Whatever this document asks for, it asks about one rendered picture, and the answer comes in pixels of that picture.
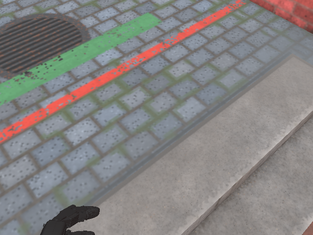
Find left robot hand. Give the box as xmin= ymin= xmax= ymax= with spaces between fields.
xmin=40 ymin=205 xmax=100 ymax=235

